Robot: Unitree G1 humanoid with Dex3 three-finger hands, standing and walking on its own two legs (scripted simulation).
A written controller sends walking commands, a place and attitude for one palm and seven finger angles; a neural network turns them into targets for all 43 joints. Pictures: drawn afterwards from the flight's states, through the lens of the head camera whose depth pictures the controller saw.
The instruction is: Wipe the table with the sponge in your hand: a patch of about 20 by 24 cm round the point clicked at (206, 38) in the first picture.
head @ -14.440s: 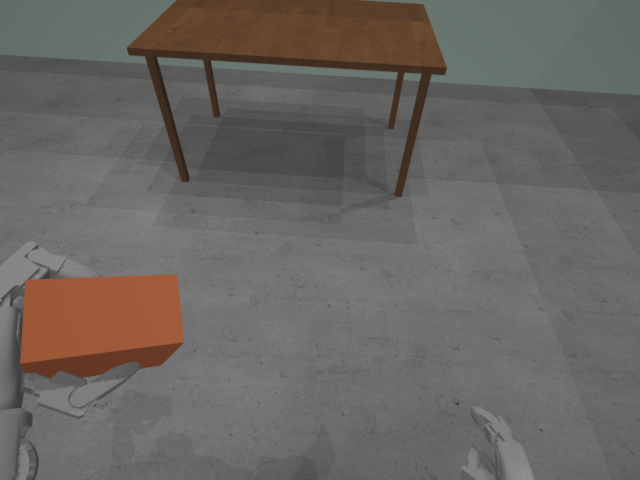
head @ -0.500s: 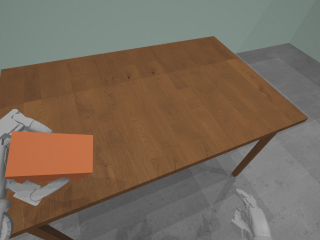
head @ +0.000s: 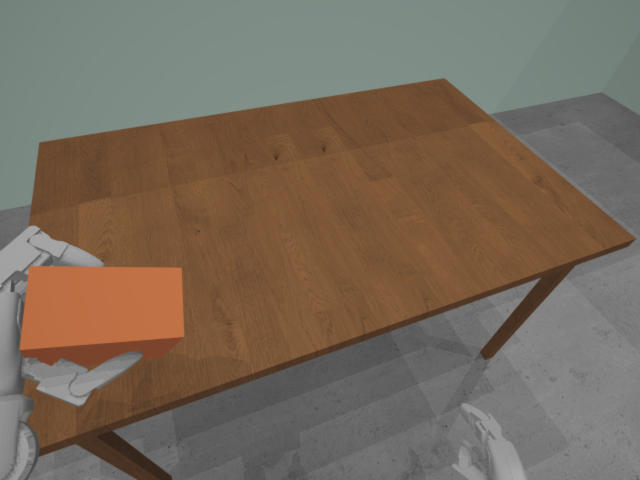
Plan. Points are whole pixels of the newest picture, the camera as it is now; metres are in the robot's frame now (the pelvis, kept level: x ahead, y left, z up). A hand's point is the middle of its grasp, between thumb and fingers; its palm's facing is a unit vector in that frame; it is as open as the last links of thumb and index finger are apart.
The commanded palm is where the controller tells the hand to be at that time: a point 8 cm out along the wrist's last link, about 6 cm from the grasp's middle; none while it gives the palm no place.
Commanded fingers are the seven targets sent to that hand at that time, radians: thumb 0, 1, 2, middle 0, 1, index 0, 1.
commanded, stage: look again from close up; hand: left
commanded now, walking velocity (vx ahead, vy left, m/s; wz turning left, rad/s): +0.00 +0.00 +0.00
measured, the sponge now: (128, 317) +0.23 +0.21 +0.14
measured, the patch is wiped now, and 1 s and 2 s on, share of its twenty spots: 0.00 0.00 0.00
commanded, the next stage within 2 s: come to a stop and stand still in 0.34 s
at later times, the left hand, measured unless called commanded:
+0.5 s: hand (75, 287) +0.26 +0.27 +0.15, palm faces +0.29 -0.86 -0.41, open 10.8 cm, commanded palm +0.20 +0.30 +0.17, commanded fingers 0.00 0.10 1.30 -1.20 -1.60 -1.20 -1.60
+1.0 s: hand (66, 300) +0.23 +0.26 +0.16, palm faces +0.36 -0.86 -0.36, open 10.8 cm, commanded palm +0.18 +0.30 +0.17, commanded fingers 0.00 0.10 1.30 -1.20 -1.60 -1.20 -1.60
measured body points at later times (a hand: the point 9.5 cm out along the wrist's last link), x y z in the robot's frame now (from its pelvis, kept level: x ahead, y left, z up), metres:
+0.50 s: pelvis +0.03 +0.02 +0.00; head +0.06 +0.06 +0.44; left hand +0.23 +0.31 +0.17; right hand +0.20 -0.20 -0.07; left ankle +0.04 +0.11 -0.74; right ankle +0.03 -0.11 -0.74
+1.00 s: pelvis +0.01 +0.02 +0.00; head +0.03 +0.04 +0.45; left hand +0.21 +0.31 +0.18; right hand +0.19 -0.20 -0.07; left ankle +0.04 +0.11 -0.74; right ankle +0.03 -0.11 -0.74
